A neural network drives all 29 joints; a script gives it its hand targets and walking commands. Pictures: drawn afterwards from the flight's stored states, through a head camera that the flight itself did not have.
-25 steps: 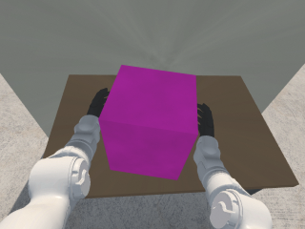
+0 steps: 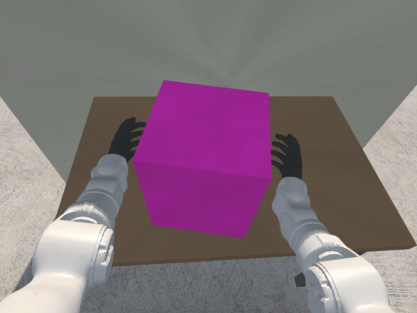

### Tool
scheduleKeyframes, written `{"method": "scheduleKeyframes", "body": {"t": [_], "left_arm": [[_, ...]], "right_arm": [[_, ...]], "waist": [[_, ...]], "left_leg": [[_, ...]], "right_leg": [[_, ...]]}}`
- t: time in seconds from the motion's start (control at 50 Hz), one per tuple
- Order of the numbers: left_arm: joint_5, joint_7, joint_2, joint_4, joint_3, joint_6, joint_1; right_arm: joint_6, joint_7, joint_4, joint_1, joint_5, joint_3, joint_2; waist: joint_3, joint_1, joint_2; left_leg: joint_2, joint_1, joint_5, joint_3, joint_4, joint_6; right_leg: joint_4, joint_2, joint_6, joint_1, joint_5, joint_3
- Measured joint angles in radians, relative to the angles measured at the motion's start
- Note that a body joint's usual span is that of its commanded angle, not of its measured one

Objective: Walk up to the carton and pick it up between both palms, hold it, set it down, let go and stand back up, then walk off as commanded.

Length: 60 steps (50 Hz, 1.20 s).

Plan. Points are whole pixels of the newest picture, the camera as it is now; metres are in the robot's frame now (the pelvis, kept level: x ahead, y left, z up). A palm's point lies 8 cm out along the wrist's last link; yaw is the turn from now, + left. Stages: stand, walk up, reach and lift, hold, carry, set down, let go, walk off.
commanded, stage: set down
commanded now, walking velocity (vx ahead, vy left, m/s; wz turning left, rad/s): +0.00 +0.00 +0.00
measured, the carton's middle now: (206, 164) +0.44 -0.02 +0.02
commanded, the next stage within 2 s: none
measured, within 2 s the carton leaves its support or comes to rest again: neither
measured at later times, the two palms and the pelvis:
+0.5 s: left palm (115, 175) +0.40 +0.16 +0.05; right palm (296, 195) +0.33 -0.18 +0.04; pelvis -0.04 -0.01 -0.01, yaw +0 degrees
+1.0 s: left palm (61, 237) +0.30 +0.25 +0.03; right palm (295, 240) +0.25 -0.16 +0.03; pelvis -0.01 +0.00 +0.02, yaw +0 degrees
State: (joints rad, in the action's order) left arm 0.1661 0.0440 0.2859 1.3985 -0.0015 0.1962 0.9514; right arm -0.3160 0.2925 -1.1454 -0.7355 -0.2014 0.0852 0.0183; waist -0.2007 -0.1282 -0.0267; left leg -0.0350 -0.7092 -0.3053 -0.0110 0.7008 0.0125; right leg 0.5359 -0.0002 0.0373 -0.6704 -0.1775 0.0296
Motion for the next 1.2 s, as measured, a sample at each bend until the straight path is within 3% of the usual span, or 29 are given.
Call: {"method": "scheduleKeyframes", "body": {"t": [0.18, 0.36, 0.52, 0.62, 0.8, 1.02, 1.2], "left_arm": [[0.069, 0.032, 0.038, -0.106, 0.054, -0.051, -0.086], [0.173, 0.02, 0.072, -0.081, 0.136, -0.057, -0.035], [0.138, 0.049, 0.055, -0.165, 0.078, -0.067, -0.119], [0.101, 0.069, 0.041, -0.266, 0.033, -0.1, -0.24], [0.085, 0.088, 0.068, -0.602, -0.01, -0.139, -0.535], [0.15, 0.096, 0.139, -0.847, 0.041, -0.167, -0.751], [0.126, 0.125, 0.109, -0.998, 0.03, -0.16, -0.911]], "right_arm": [[0.103, 0.017, 0.174, 0.109, -0.063, -0.091, 0.013], [0.234, 0.018, 0.268, 0.088, -0.011, -0.052, -0.009], [0.213, 0.042, 0.317, 0.146, -0.015, -0.094, -0.013], [0.191, 0.068, 0.384, 0.265, -0.028, -0.12, -0.028], [0.149, 0.092, 0.637, 0.553, -0.009, -0.165, -0.03], [0.178, 0.061, 0.794, 0.736, 0.019, -0.153, -0.043], [0.125, 0.045, 0.862, 0.89, 0.02, -0.178, -0.037]], "waist": [[0.048, -0.001, 0.014], [0.043, 0.002, 0.027], [0.044, 0.009, 0.027], [0.083, 0.028, 0.031], [0.155, 0.087, 0.034], [0.224, 0.13, 0.024], [0.284, 0.149, 0.018]], "left_leg": [[0.016, 0.055, 0.024, -0.009, -0.013, 0.015], [0.022, -0.021, 0.031, -0.022, 0.04, 0.019], [0.012, 0.006, 0.019, -0.022, 0.047, 0.01], [0.004, 0.101, 0.027, -0.023, -0.006, 0.005], [-0.004, 0.265, 0.044, -0.033, -0.107, 0.003], [0.004, 0.39, 0.031, -0.028, -0.138, 0.011], [0.001, 0.532, 0.017, -0.046, -0.181, 0.009]], "right_leg": [[0.029, -0.016, -0.002, 0.035, 0.003, -0.009], [0.119, -0.023, -0.008, -0.062, -0.006, -0.022], [0.129, -0.013, -0.012, -0.039, -0.018, -0.023], [0.065, -0.004, -0.015, 0.059, -0.003, -0.024], [-0.063, 0.006, -0.013, 0.232, 0.032, -0.031], [-0.113, -0.001, -0.007, 0.369, 0.027, -0.026], [-0.153, 0.003, -0.005, 0.503, 0.018, -0.043]]}}
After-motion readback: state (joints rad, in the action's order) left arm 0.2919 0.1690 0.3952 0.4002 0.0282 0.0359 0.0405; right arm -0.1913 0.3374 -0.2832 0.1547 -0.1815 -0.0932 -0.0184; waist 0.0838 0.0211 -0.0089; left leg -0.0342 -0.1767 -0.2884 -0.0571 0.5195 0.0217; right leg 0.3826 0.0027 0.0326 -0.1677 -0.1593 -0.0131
